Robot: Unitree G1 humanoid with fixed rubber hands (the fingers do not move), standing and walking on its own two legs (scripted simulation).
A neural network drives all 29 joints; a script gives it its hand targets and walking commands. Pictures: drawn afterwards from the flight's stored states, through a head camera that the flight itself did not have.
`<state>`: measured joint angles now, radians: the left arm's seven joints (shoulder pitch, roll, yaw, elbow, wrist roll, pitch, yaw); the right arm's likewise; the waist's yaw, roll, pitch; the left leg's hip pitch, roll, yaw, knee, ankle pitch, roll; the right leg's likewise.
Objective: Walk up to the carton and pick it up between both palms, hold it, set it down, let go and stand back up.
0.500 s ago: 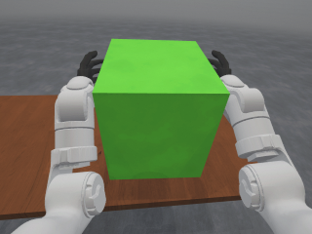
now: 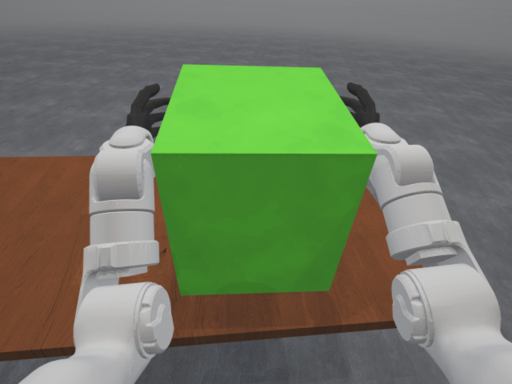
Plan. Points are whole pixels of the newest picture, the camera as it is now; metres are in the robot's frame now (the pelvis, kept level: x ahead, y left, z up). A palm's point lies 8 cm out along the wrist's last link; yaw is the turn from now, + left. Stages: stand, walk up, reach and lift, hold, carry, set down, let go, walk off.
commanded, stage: hold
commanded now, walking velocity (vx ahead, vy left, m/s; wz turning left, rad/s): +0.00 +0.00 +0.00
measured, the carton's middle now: (254, 175) +0.38 +0.02 +0.22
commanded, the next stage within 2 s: set down in 0.28 s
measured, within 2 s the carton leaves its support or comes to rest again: neither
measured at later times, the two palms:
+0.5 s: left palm (137, 120) +0.36 +0.18 +0.31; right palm (369, 124) +0.37 -0.14 +0.31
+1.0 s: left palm (150, 164) +0.39 +0.18 +0.23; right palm (348, 153) +0.42 -0.14 +0.24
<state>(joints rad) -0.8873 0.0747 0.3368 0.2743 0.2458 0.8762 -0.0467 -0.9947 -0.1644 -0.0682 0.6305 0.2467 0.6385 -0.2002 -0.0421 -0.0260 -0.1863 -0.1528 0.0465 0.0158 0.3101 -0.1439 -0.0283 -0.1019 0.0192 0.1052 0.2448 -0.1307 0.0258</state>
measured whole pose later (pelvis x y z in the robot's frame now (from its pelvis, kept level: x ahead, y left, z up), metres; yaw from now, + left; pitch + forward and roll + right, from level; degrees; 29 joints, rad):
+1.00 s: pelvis +0.02 +0.00 +0.00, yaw +0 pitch -2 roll -1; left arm -0.71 0.02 0.33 0.19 0.31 0.67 -0.06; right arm -0.88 -0.12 -0.05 0.73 0.24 0.18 -0.12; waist -0.04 -0.03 -0.09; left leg -0.11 0.05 0.02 0.31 -0.17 -0.03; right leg -0.05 0.02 0.10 0.24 -0.16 0.02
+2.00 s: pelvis +0.02 +0.00 +0.00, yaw +0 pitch -1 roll +0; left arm -0.68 -0.04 0.32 0.32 0.31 0.53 0.02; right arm -0.83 -0.12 -0.12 0.83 0.23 0.10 -0.05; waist -0.03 -0.03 -0.05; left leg -0.11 0.05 0.01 0.31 -0.18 -0.03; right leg -0.06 0.02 0.10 0.26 -0.18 0.01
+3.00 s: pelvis +0.02 -0.01 +0.00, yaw +0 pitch -1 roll +0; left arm -0.64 -0.10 0.35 0.49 0.31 0.34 0.07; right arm -0.78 -0.11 -0.25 0.92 0.04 -0.01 0.06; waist 0.01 -0.03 -0.01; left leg -0.11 0.05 0.02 0.30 -0.18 -0.03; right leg -0.08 0.02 0.10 0.29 -0.19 0.01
